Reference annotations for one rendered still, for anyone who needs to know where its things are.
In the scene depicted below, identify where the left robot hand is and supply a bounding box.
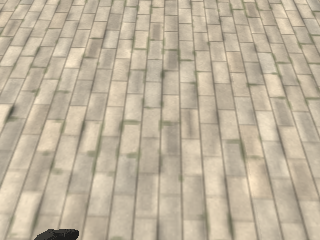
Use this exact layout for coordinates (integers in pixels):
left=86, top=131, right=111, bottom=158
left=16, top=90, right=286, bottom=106
left=35, top=229, right=79, bottom=240

